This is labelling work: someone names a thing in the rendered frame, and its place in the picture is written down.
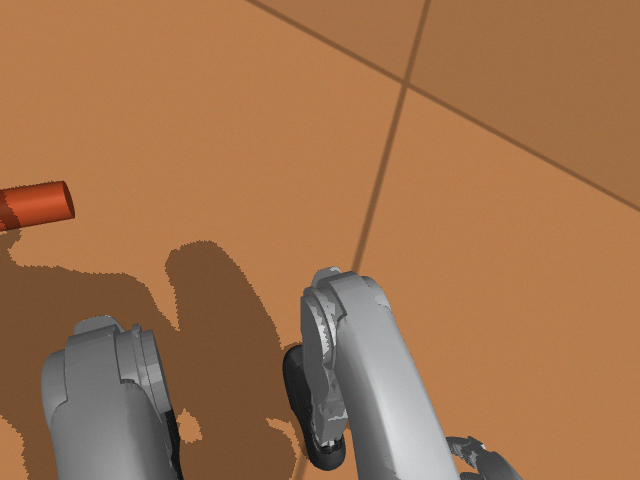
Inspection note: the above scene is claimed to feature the right robot foot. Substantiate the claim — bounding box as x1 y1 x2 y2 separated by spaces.
283 345 346 471

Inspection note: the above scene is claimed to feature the can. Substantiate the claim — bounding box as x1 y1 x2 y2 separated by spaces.
0 181 75 232

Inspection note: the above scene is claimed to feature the right robot hand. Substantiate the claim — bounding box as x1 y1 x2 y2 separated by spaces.
445 436 523 480

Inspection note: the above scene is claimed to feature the left robot foot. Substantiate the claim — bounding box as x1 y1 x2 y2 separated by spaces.
165 405 184 480

